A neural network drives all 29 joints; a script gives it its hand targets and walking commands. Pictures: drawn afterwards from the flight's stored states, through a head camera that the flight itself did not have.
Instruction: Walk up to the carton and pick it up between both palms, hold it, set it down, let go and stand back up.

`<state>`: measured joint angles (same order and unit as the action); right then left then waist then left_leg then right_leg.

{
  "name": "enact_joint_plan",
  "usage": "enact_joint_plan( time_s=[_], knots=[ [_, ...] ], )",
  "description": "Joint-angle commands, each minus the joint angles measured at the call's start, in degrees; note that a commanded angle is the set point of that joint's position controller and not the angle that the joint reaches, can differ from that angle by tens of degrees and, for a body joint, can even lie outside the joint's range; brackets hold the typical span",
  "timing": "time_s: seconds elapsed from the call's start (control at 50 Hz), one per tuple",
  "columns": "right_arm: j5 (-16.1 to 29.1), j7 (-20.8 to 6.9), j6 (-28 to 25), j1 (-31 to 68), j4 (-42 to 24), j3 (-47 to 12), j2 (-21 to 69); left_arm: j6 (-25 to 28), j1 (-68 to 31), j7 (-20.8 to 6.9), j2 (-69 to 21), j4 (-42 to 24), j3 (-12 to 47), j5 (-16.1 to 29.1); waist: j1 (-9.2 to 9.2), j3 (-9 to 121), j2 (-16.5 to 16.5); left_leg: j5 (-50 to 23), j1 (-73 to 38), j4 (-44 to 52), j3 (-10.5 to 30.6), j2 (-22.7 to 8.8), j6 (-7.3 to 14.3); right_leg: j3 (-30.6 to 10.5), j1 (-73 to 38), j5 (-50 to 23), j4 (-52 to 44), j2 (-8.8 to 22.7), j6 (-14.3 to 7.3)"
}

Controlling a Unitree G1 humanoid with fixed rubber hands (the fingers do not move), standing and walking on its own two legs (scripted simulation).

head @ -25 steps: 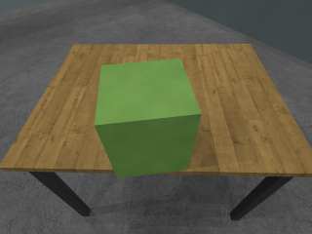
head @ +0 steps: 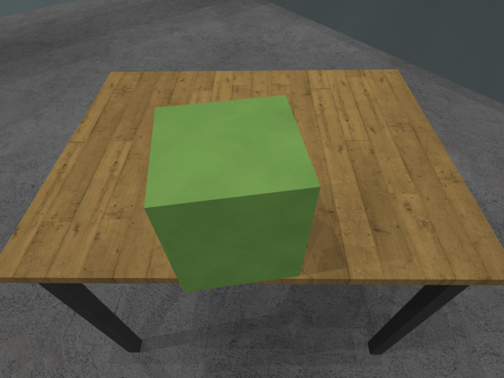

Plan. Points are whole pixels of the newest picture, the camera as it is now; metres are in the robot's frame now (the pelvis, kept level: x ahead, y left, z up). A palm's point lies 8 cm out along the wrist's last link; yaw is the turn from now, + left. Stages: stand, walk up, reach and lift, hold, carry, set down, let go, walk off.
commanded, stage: walk up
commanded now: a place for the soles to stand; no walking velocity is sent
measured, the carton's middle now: (232, 197) +0.39 +0.05 +0.06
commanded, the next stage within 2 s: reach and lift in 0.06 s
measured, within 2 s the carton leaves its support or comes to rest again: neither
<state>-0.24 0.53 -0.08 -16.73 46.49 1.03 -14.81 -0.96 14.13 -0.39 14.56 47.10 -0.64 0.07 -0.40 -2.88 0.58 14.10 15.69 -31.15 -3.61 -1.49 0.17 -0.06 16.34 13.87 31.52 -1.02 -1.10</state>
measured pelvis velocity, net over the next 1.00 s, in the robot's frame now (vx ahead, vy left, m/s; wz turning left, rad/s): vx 0.05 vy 0.01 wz -0.01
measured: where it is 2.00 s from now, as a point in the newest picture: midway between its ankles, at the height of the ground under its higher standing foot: outside the picture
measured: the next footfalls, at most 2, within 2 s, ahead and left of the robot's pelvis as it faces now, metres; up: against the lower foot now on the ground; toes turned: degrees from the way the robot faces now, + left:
none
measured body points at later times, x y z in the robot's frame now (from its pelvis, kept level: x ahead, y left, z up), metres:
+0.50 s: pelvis +0.02 -0.01 +0.00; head +0.03 +0.00 +0.45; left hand +0.19 +0.24 -0.08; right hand +0.17 -0.24 -0.08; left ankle +0.03 +0.12 -0.73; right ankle +0.03 -0.11 -0.73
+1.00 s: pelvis +0.05 +0.01 +0.02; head +0.05 +0.02 +0.47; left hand +0.21 +0.24 -0.04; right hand +0.21 -0.20 -0.03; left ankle +0.03 +0.12 -0.73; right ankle +0.03 -0.11 -0.73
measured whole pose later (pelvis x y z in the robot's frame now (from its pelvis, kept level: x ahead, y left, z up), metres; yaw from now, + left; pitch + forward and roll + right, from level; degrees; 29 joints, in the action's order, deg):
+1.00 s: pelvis +0.05 +0.01 +0.02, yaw +0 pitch -4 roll +0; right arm 4.3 -0.9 -7.6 -20.5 21.9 0.0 -8.4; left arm -5.8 19.3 2.5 12.6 13.6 -0.6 3.3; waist 1.7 -2.9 -1.6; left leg 11.9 1.9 -17.5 -5.1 -1.5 0.0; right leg 0.9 2.1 11.0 16.8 -0.3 -0.4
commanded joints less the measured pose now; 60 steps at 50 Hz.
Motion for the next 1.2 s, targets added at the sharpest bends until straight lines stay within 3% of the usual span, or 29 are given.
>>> enact_joint_plan(
  time_s=[0.0,0.04,0.06,0.08,0.1,0.12,0.14,0.16,0.2,0.22,0.26,0.38,0.44,0.54,0.62,0.7,0.74,0.84,0.94,1.02,1.14,1.18],
  knots=[
    [0.09,0.49,-1.27,-0.33,-4.71,2.54,-9.57,1.37,1.04,0.41,9.22,-4.73,-2.47,0.04,0.72,1.64,0.20,0.47,0.44,7.34,8.34,-5.94,2.49,-8.23,0.20,-2.64,-7.45,5.88,-1.33],
    [0.12,0.42,-1.24,-0.57,-4.53,2.37,-9.18,1.44,0.57,0.48,9.34,-4.85,-2.44,-0.11,0.49,2.82,-0.30,-2.15,-0.53,6.68,7.93,-5.68,2.19,-8.17,-0.80,-4.75,-7.26,6.03,-1.36],
    [-4.87,-1.13,-6.74,30.99,-7.46,6.84,-2.52,-8.06,-32.73,1.40,13.78,-15.22,-4.13,1.60,1.17,6.68,-1.30,13.78,9.65,-1.46,-0.95,-1.40,0.83,1.06,6.02,18.41,2.51,2.86,-1.86],
    [-4.76,-2.65,-6.24,23.62,-6.60,7.92,-4.43,-13.99,-26.70,2.48,10.94,-15.30,-1.41,1.67,-0.65,0.65,-2.33,21.37,11.47,-2.75,-0.71,-1.64,2.04,0.49,7.84,24.51,3.84,3.11,-2.36],
    [-4.29,-3.08,-5.15,21.21,-8.70,8.16,-4.75,-17.41,-25.70,2.04,10.46,-17.16,-1.45,1.53,-1.04,2.59,-6.33,18.27,6.54,-5.99,-1.14,-0.72,1.93,0.00,10.73,26.00,2.61,4.89,-3.06],
    [-3.91,-3.03,-4.13,18.41,-9.99,8.30,-4.50,-20.32,-22.28,1.76,9.33,-19.68,-0.36,2.43,-1.30,4.78,-5.91,12.77,2.26,-6.21,-1.12,-1.21,0.96,0.34,11.20,17.82,1.88,4.81,-2.30],
    [-2.88,-3.16,-3.46,15.79,-10.60,7.99,-5.14,-22.18,-19.80,1.65,8.72,-24.15,-0.88,2.08,-0.20,7.38,-3.17,8.56,-0.23,-4.91,-1.23,-1.65,0.12,0.99,8.34,9.48,1.82,3.79,-1.82],
    [-1.11,-3.39,-2.88,12.59,-9.83,8.05,-6.14,-23.67,-16.94,1.54,8.18,-27.44,-1.58,0.69,-0.29,9.63,0.01,5.64,-2.10,-3.53,-0.98,-1.83,-0.48,1.89,4.25,3.53,2.16,2.76,-1.66],
    [1.20,-3.56,-1.49,8.01,-9.54,7.99,-8.01,-24.93,-12.95,1.70,6.29,-30.24,-2.36,-2.20,-1.19,9.74,4.81,11.37,1.02,2.57,0.84,-3.89,0.60,3.69,-5.93,0.83,3.17,-0.22,-1.29],
    [1.18,-3.53,-1.61,6.08,-10.21,7.39,-8.16,-24.39,-8.91,1.51,6.35,-30.31,-3.42,-3.22,-0.50,8.60,4.82,5.86,4.48,4.58,-0.64,-3.83,0.92,4.39,-11.33,-4.84,4.39,-1.40,-0.95],
    [1.85,-3.01,-1.48,4.84,-11.73,5.78,-7.93,-24.01,-4.52,0.97,7.30,-30.13,-4.95,-3.69,-0.81,8.64,0.32,-7.60,-5.50,3.75,-2.48,-0.28,-0.62,3.28,-9.99,-9.74,-0.63,-0.51,-0.42],
    [0.26,-2.20,-1.54,6.48,-19.95,4.32,-4.74,-21.19,-5.40,1.85,7.39,-32.15,-6.32,-2.15,0.89,2.79,-1.80,-8.53,-9.08,7.99,-3.15,2.35,-1.27,1.50,-7.78,-10.42,-8.37,0.01,0.90],
    [0.14,-2.06,-1.42,6.96,-23.27,3.48,-1.77,-18.84,-8.03,1.61,7.70,-32.09,-6.78,-1.16,2.20,0.66,-1.89,-4.25,-7.88,9.91,-3.56,2.75,-0.77,0.09,-7.14,-6.75,-10.96,1.35,1.42],
    [0.15,-2.03,-3.09,3.48,-27.47,3.42,0.87,-13.52,-8.23,2.28,6.59,-36.49,-4.80,1.20,1.23,3.18,0.44,-5.55,-11.62,11.46,-2.96,2.06,-0.81,-0.21,-5.90,-7.09,-13.05,1.85,1.20],
    [0.43,-1.41,-6.16,0.17,-28.68,3.30,1.32,-8.76,-4.24,2.17,7.30,-36.99,-4.14,3.31,0.60,6.68,-0.98,-11.29,-13.63,11.45,-2.18,2.34,-0.73,-0.38,-8.46,-14.90,-13.45,1.86,1.74],
    [1.29,-1.00,-8.33,-0.71,-28.43,2.65,1.04,-5.86,-1.77,1.98,6.95,-36.48,-3.92,3.46,1.01,6.61,-0.81,-15.54,-16.58,12.37,-1.50,2.26,-1.19,0.00,-8.90,-15.16,-15.18,1.17,1.35],
    [1.13,-0.46,-9.11,-0.59,-29.66,2.35,0.81,-4.82,-0.79,1.81,6.98,-36.06,-3.84,4.08,0.96,5.70,-2.45,-17.08,-16.35,12.82,-1.43,2.31,-1.03,-0.13,-10.06,-17.09,-15.81,0.98,1.69],
    [2.89,-0.49,-10.04,-1.29,-31.07,2.01,0.09,-3.16,1.35,2.39,5.78,-39.48,-3.67,3.49,2.15,5.93,-1.34,-21.71,-18.30,13.43,-0.96,1.91,-1.96,0.45,-10.51,-15.46,-17.14,-0.06,0.69],
    [5.11,-1.33,-9.94,-3.12,-33.27,1.84,-0.52,-2.31,3.06,3.47,4.09,-44.02,-2.52,2.92,2.08,4.14,1.99,-24.98,-19.03,13.84,-0.43,1.76,-3.01,0.34,-9.68,-14.79,-18.35,-0.30,-0.70],
    [7.48,-1.79,-10.15,-5.92,-35.49,1.65,-1.39,-1.61,6.13,3.82,2.47,-48.31,-1.75,2.51,2.05,4.70,2.35,-29.92,-20.75,13.38,0.14,1.65,-3.99,0.43,-10.58,-16.60,-18.96,-0.96,-1.47],
    [9.23,-2.32,-9.55,-7.41,-41.02,1.60,-1.26,-0.22,7.60,5.34,1.62,-53.29,-0.89,2.86,2.62,1.93,3.08,-28.00,-18.92,14.04,0.28,1.40,-3.92,-0.28,-9.65,-13.33,-19.77,-0.78,-2.03],
    [9.41,-2.10,-9.35,-7.97,-43.99,1.62,-0.51,0.12,7.76,5.45,1.48,-54.42,-0.16,3.76,2.45,1.72,1.67,-25.67,-17.56,14.28,0.35,1.50,-3.35,-0.62,-9.73,-12.23,-19.82,-0.48,-1.72]
  ],
)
